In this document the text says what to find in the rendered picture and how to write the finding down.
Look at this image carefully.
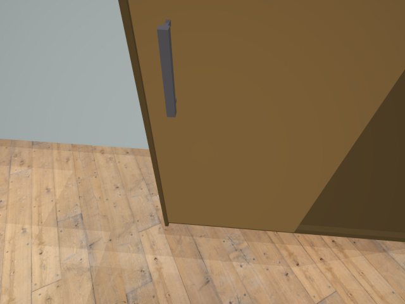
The wardrobe door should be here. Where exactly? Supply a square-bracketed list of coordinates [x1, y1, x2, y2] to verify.
[300, 70, 405, 233]
[128, 0, 405, 232]

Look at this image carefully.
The handle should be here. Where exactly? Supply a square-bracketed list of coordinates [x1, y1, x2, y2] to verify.
[157, 20, 177, 117]

